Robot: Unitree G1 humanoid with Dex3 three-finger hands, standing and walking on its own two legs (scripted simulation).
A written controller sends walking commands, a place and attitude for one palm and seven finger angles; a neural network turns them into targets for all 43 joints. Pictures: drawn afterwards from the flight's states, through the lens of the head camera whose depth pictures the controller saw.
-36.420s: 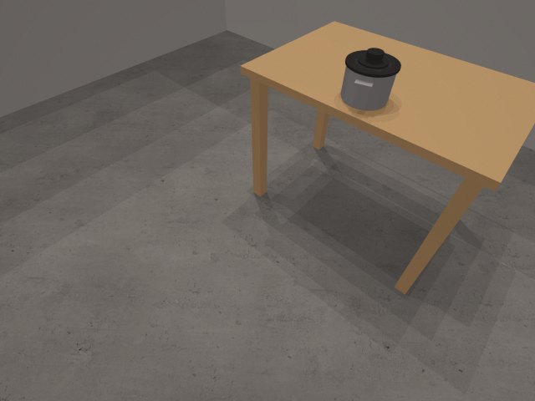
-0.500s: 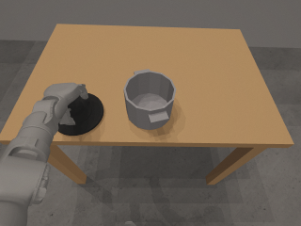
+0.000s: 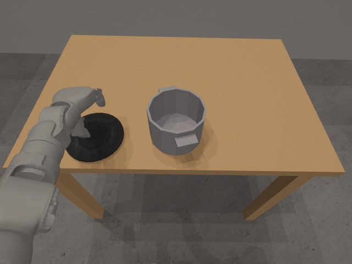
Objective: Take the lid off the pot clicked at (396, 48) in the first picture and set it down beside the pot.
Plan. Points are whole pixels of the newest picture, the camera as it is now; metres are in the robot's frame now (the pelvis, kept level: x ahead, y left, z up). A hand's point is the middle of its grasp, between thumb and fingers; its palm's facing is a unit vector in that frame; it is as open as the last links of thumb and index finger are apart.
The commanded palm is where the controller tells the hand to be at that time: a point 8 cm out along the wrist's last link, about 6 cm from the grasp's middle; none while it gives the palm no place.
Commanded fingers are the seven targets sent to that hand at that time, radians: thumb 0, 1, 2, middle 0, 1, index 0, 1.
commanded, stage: raise the empty hand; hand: left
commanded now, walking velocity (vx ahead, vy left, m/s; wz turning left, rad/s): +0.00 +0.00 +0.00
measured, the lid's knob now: (91, 130) +0.47 +0.23 -0.02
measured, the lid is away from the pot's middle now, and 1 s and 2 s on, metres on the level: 0.24 0.24 0.24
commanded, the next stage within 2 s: draw the hand back to the body in 0.88 s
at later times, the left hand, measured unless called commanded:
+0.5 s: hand (71, 104) +0.46 +0.24 +0.09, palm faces -0.36 -0.06 -0.93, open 11.0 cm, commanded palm +0.46 +0.23 +0.18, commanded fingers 0.00 -0.10 0.82 -0.43 -0.70 -0.43 -0.70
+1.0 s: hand (64, 91) +0.46 +0.24 +0.13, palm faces -0.33 -0.04 -0.94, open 11.0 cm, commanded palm +0.45 +0.23 +0.20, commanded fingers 0.00 -0.10 0.82 -0.43 -0.70 -0.43 -0.70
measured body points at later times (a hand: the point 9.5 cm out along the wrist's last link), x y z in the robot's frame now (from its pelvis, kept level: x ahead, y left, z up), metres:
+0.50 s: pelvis +0.01 +0.00 +0.01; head +0.07 +0.00 +0.46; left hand +0.47 +0.24 +0.15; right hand +0.08 -0.27 -0.12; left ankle +0.01 +0.04 -0.72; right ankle -0.03 -0.12 -0.72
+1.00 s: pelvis +0.00 +0.01 +0.01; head +0.06 +0.00 +0.46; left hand +0.47 +0.24 +0.19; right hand +0.09 -0.25 -0.12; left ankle +0.01 +0.04 -0.72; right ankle -0.03 -0.12 -0.72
